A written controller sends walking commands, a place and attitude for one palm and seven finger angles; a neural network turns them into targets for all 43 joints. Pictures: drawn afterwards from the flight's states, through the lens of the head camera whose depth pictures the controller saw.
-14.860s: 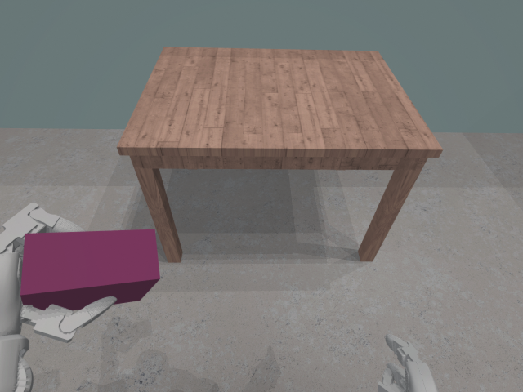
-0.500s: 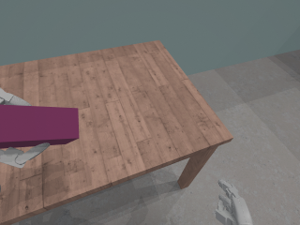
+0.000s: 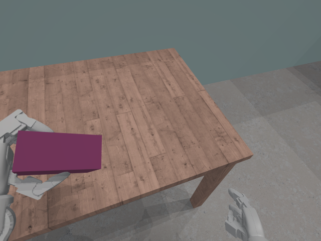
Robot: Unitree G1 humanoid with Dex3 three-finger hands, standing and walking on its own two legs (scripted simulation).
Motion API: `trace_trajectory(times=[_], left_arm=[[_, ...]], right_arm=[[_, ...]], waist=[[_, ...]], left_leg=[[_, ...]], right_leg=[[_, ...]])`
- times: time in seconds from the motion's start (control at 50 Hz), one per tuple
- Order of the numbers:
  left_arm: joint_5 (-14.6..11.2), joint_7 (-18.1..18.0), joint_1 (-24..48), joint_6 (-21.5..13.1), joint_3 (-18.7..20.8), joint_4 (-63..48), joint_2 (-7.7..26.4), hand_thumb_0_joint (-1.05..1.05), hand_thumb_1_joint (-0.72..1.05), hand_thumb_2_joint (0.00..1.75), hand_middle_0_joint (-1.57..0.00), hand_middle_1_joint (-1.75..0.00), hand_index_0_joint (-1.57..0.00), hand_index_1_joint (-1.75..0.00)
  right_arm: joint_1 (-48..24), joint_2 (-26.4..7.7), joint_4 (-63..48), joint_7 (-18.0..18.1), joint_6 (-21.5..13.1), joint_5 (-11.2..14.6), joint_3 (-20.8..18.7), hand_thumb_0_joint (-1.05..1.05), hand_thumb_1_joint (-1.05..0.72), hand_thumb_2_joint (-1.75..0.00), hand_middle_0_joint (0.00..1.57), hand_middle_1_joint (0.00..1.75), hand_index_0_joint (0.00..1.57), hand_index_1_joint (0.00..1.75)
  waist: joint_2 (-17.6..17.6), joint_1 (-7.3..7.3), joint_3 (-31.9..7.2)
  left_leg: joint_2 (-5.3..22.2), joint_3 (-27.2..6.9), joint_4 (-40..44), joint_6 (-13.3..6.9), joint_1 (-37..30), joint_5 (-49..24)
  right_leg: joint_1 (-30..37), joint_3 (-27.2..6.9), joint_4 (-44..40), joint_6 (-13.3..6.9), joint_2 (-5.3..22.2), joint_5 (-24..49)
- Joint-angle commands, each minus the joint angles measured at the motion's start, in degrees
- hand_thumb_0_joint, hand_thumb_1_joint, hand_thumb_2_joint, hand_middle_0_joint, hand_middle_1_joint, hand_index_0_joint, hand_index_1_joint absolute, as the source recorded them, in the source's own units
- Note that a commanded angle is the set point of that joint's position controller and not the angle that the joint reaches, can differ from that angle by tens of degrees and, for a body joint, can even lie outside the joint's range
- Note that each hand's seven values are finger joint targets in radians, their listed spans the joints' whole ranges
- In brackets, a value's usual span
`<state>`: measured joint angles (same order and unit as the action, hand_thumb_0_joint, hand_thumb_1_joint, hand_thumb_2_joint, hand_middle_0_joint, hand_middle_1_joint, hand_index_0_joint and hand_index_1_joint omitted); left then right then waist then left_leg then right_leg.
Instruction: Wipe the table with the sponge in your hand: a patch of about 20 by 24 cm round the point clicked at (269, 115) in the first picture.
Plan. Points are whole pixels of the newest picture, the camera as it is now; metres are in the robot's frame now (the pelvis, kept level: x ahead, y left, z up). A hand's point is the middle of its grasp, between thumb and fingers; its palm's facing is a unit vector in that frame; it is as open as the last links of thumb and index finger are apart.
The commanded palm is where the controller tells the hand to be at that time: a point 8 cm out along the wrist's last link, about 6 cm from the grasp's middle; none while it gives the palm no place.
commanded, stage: come to a stop and stand still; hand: left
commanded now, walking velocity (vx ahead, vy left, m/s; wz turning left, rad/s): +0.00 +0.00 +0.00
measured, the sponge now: (71, 155) +0.24 +0.21 +0.13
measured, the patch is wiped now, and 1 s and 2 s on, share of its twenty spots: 0.00 0.00 0.00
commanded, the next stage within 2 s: look again from close up in 0.26 s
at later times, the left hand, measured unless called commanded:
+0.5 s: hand (44, 159) +0.22 +0.24 +0.15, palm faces +0.35 -0.86 -0.38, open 10.2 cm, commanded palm +0.16 +0.28 +0.17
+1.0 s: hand (45, 163) +0.21 +0.24 +0.14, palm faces +0.27 -0.77 -0.58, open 10.2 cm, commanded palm +0.16 +0.27 +0.17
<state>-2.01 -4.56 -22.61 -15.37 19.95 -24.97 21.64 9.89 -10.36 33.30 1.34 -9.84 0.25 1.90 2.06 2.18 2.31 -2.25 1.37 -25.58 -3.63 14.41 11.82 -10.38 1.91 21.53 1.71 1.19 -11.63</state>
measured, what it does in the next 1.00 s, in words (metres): stands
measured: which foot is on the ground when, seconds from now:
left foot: down 0.00-1.00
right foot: down 0.00-1.00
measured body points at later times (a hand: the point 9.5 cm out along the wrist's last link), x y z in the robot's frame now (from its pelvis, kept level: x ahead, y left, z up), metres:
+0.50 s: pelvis +0.00 +0.00 +0.00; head +0.02 +0.02 +0.45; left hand +0.19 +0.29 +0.17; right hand +0.18 -0.23 -0.07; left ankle +0.02 +0.07 -0.74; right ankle +0.00 -0.14 -0.74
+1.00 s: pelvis -0.01 -0.02 -0.01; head -0.01 -0.03 +0.44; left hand +0.19 +0.28 +0.17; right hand +0.20 -0.23 -0.08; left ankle +0.02 +0.07 -0.74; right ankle -0.01 -0.14 -0.74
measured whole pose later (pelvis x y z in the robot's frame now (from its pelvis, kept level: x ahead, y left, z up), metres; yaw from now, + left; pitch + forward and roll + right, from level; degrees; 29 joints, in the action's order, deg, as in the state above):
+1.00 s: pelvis -0.01 -0.02 -0.01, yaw +0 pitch -2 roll +0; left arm 2.9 2.6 -19.8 4.8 20.0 -24.1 26.0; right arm 8.6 -13.7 33.9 0.6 -6.6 0.2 2.3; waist -1.7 2.9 1.1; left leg -2.0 1.7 -29.5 -2.4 14.5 13.4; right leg -12.5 0.2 30.1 0.1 0.3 -15.8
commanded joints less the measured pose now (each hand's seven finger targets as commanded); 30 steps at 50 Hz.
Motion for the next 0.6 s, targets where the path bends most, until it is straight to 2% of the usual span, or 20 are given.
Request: trace_trajectory(times=[0.0, 0.02, 0.04, 0.1, 0.12, 0.14, 0.22, 0.24, 0.28, 0.32, 0.34, 0.36, 0.4, 0.42, 0.44, 0.52, 0.54, 0.58], left_arm=[[-1.32, -1.37, 3.98, -3.13, 6.74, -13.17, 9.39, 0.00, 0.10, 1.30, -1.20, -1.60, -1.20, -1.60], [-1.23, -1.74, 4.16, -2.89, 7.99, -14.18, 10.73, 0.00, 0.10, 1.30, -1.20, -1.60, -1.20, -1.60], [-1.48, -1.46, 4.04, -2.93, 6.12, -12.97, 8.63, 0.00, 0.10, 1.30, -1.20, -1.60, -1.20, -1.60], [-1.25, -1.63, 3.87, -2.82, 6.47, -15.05, 9.29, 0.00, 0.10, 1.30, -1.20, -1.60, -1.20, -1.60], [-1.04, -1.95, 4.53, -2.67, 7.07, -16.01, 10.04, 0.00, 0.10, 1.30, -1.20, -1.60, -1.20, -1.60], [-1.27, -1.76, 3.82, -2.63, 5.80, -14.20, 8.56, 0.00, 0.10, 1.30, -1.20, -1.60, -1.20, -1.60], [-1.03, -2.16, 2.87, -1.82, 7.13, -13.53, 9.63, 0.00, 0.10, 1.30, -1.20, -1.60, -1.20, -1.60], [-1.28, -1.79, 2.27, -1.72, 5.20, -11.69, 7.56, 0.00, 0.10, 1.30, -1.20, -1.60, -1.20, -1.60], [-1.12, -1.88, 3.27, -1.59, 5.36, -12.36, 8.04, 0.00, 0.10, 1.30, -1.20, -1.60, -1.20, -1.60], [-0.81, -2.22, 3.53, -1.32, 6.57, -12.93, 9.34, 0.00, 0.10, 1.30, -1.20, -1.60, -1.20, -1.60], [-1.00, -1.95, 3.39, -1.51, 5.33, -12.21, 7.97, 0.00, 0.10, 1.30, -1.20, -1.60, -1.20, -1.60], [-0.92, -2.01, 3.54, -1.47, 5.43, -13.54, 8.36, 0.00, 0.10, 1.30, -1.20, -1.60, -1.20, -1.60], [-0.95, -2.06, 2.78, -1.49, 6.24, -14.07, 9.08, 0.00, 0.10, 1.30, -1.20, -1.60, -1.20, -1.60], [-0.74, -2.38, 2.56, -1.43, 7.61, -14.92, 10.45, 0.00, 0.10, 1.30, -1.20, -1.60, -1.20, -1.60], [-1.04, -2.05, 2.15, -1.52, 5.77, -14.05, 8.42, 0.00, 0.10, 1.30, -1.20, -1.60, -1.20, -1.60], [-0.98, -2.27, 1.05, -1.21, 7.62, -14.18, 9.98, 0.00, 0.10, 1.30, -1.20, -1.60, -1.20, -1.60], [-1.18, -1.97, 1.50, -1.41, 5.88, -13.80, 8.24, 0.00, 0.10, 1.30, -1.20, -1.60, -1.20, -1.60], [-1.14, -1.92, 1.42, -1.35, 6.12, -13.91, 8.65, 0.00, 0.10, 1.30, -1.20, -1.60, -1.20, -1.60]], right_arm=[[-3.10, -8.36, -8.80, 1.05, -2.00, 0.02, -3.53, 0.00, -0.90, -0.90, 0.20, 0.30, 0.20, 0.30], [-4.12, -8.17, -8.96, 1.29, -2.04, 0.18, -3.25, 0.00, -0.90, -0.90, 0.20, 0.30, 0.20, 0.30], [-3.46, -8.28, -8.77, 1.26, -1.70, -0.10, -3.02, 0.00, -0.90, -0.90, 0.20, 0.30, 0.20, 0.30], [-3.25, -8.46, -9.17, 1.42, -1.91, -0.01, -3.52, 0.00, -0.90, -0.90, 0.20, 0.30, 0.20, 0.30], [-4.10, -8.40, -9.16, 1.55, -2.16, 0.19, -3.34, 0.00, -0.90, -0.90, 0.20, 0.30, 0.20, 0.30], [-3.53, -8.52, -8.91, 1.53, -1.84, -0.13, -3.12, 0.00, -0.90, -0.90, 0.20, 0.30, 0.20, 0.30], [-3.89, -8.59, -8.74, 1.75, -1.89, 0.19, -3.54, 0.00, -0.90, -0.90, 0.20, 0.30, 0.20, 0.30], [-3.35, -8.68, -8.59, 1.67, -1.51, -0.10, -3.26, 0.00, -0.90, -0.90, 0.20, 0.30, 0.20, 0.30], [-3.16, -8.88, -8.60, 1.70, -1.55, 0.04, -3.67, 0.00, -0.90, -0.90, 0.20, 0.30, 0.20, 0.30], [-4.08, -8.79, -8.61, 1.82, -1.59, 0.32, -3.67, 0.00, -0.90, -0.90, 0.20, 0.30, 0.20, 0.30], [-3.54, -8.85, -8.40, 1.73, -1.28, 0.00, -3.39, 0.00, -0.90, -0.90, 0.20, 0.30, 0.20, 0.30], [-3.69, -8.65, -8.85, 1.75, -1.45, 0.20, -3.66, 0.00, -0.90, -0.90, 0.20, 0.30, 0.20, 0.30], [-3.39, -8.84, -8.90, 1.75, -1.39, 0.17, -3.82, 0.00, -0.90, -0.90, 0.20, 0.30, 0.20, 0.30], [-4.21, -8.78, -8.80, 1.92, -1.51, 0.30, -3.79, 0.00, -0.90, -0.90, 0.20, 0.30, 0.20, 0.30], [-3.56, -8.68, -8.70, 1.79, -1.26, 0.03, -3.39, 0.00, -0.90, -0.90, 0.20, 0.30, 0.20, 0.30], [-3.99, -8.66, -8.75, 1.94, -1.47, 0.32, -3.73, 0.00, -0.90, -0.90, 0.20, 0.30, 0.20, 0.30], [-3.35, -8.85, -8.45, 1.86, -1.15, 0.07, -3.48, 0.00, -0.90, -0.90, 0.20, 0.30, 0.20, 0.30], [-3.04, -9.01, -8.68, 1.89, -1.21, 0.13, -3.78, 0.00, -0.90, -0.90, 0.20, 0.30, 0.20, 0.30]], waist=[[-5.85, -0.69, -9.87], [-7.13, -0.72, -9.65], [-6.44, -0.73, -9.23], [-6.74, -0.72, -10.35], [-7.84, -0.84, -10.11], [-7.04, -0.72, -9.50], [-5.52, -0.79, -10.10], [-5.13, -0.78, -9.26], [-4.92, -0.92, -9.17], [-5.58, -0.97, -8.54], [-5.27, -0.87, -8.42], [-6.40, -0.96, -8.86], [-5.66, -0.85, -9.39], [-7.35, -0.88, -9.62], [-6.25, -0.83, -9.04], [-6.06, -0.93, -9.06], [-6.17, -0.96, -8.80], [-6.18, -0.94, -9.13]], left_leg=[[6.52, -6.55, 5.71, 3.80, -1.94, -8.34], [6.27, -6.33, 6.09, 3.97, -2.21, -7.84], [6.22, -6.51, 6.72, 3.76, -1.24, -6.49], [6.09, -6.49, 5.75, 3.42, -2.24, -7.43], [6.03, -6.29, 6.20, 3.92, -2.79, -7.59], [6.11, -6.29, 6.58, 3.54, -1.91, -6.39], [5.97, -6.06, 5.83, 3.72, -3.35, -7.94], [5.90, -5.87, 6.05, 3.36, -2.60, -6.80], [5.96, -6.00, 5.96, 3.33, -2.49, -5.76], [5.85, -6.13, 6.43, 3.42, -2.19, -5.06], [5.79, -6.09, 6.77, 3.16, -1.50, -4.52], [5.79, -6.23, 6.60, 3.13, -1.83, -4.35], [5.82, -6.28, 6.33, 2.96, -1.54, -4.46], [5.68, -6.06, 6.43, 3.08, -1.75, -4.78], [5.65, -6.18, 6.77, 2.99, -1.15, -4.78], [5.82, -6.19, 6.49, 3.20, -2.08, -5.36], [5.80, -6.23, 6.89, 3.10, -1.50, -5.36], [5.98, -6.29, 6.64, 3.07, -2.06, -6.11]], right_leg=[[4.92, -2.89, -1.57, -2.38, 1.33, 8.97], [4.74, -2.70, -1.68, -2.30, 1.17, 8.81], [4.72, -2.10, -2.02, -2.22, 0.91, 7.70], [5.59, -2.96, -1.89, -2.45, 1.16, 9.54], [4.97, -2.65, -1.74, -2.36, 0.89, 9.05], [4.79, -2.22, -2.28, -2.17, 0.79, 8.16], [4.80, -3.04, -2.68, -2.26, 1.10, 9.72], [4.27, -2.70, -3.43, -2.14, 1.07, 8.80], [4.29, -3.15, -3.51, -2.25, 1.23, 8.41], [4.13, -3.19, -3.54, -2.26, 1.11, 7.86], [4.36, -2.52, -3.82, -2.13, 0.89, 7.19], [4.79, -2.98, -3.44, -2.30, 1.12, 7.42], [5.45, -3.02, -3.26, -2.31, 1.13, 7.88], [5.49, -2.94, -3.04, -2.30, 1.01, 8.03], [5.31, -2.27, -3.29, -2.22, 0.83, 7.57], [4.84, -2.85, -3.29, -2.30, 0.98, 8.32], [4.87, -2.17, -3.39, -2.17, 0.65, 7.72], [5.06, -2.58, -3.16, -2.28, 0.75, 8.56]])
